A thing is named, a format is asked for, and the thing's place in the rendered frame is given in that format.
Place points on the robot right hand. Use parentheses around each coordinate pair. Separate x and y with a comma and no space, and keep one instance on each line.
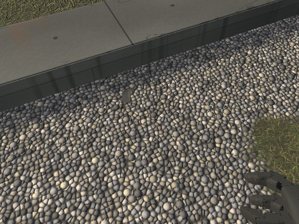
(285,207)

